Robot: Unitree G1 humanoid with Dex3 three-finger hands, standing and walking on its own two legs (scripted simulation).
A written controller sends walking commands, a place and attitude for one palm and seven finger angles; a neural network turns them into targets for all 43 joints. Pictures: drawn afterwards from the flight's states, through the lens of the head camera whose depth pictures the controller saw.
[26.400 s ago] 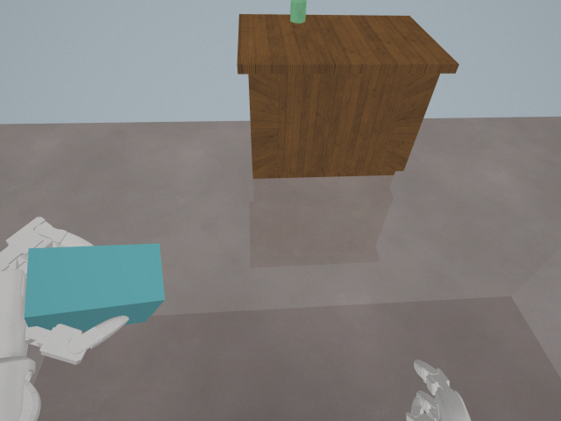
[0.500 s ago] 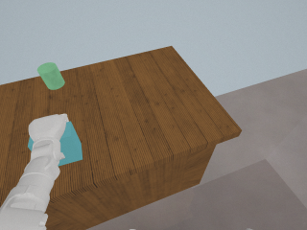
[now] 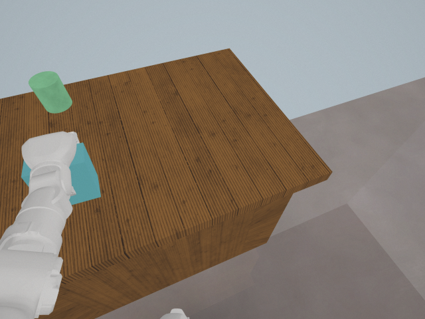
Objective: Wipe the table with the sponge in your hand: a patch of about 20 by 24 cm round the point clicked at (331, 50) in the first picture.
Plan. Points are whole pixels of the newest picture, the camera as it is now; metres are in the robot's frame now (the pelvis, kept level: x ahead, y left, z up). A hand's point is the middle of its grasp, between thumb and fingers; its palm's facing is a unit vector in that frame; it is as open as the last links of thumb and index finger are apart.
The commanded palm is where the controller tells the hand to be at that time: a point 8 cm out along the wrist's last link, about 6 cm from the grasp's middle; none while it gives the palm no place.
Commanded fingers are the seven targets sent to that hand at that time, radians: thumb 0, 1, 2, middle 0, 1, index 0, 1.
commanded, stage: wipe forward along the first lane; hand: left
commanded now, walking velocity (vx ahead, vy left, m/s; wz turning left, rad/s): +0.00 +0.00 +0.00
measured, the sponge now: (68, 182) +0.39 +0.33 -0.01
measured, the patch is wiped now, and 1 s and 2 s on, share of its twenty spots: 0.40 0.40 0.60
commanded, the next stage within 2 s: slide across to the middle lane in 0.26 s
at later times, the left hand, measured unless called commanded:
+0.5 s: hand (61, 151) +0.44 +0.35 +0.03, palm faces -0.13 +0.03 -0.99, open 10.1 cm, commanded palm +0.43 +0.31 +0.07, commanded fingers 0.00 0.10 1.30 -1.20 -1.60 -1.20 -1.60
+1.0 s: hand (89, 142) +0.47 +0.29 +0.03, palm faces -0.12 -0.01 -0.99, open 10.1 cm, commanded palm +0.45 +0.26 +0.08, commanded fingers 0.00 0.10 1.30 -1.20 -1.60 -1.20 -1.60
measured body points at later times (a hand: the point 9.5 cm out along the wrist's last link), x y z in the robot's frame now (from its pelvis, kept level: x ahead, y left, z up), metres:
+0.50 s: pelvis +0.01 +0.02 +0.00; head +0.09 +0.02 +0.44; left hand +0.44 +0.34 +0.08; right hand +0.05 -0.26 -0.13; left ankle +0.05 +0.11 -0.71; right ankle +0.01 -0.11 -0.71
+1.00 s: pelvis +0.04 +0.02 +0.01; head +0.10 +0.02 +0.46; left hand +0.47 +0.29 +0.08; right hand +0.11 -0.24 -0.12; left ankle +0.05 +0.11 -0.71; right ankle +0.01 -0.11 -0.71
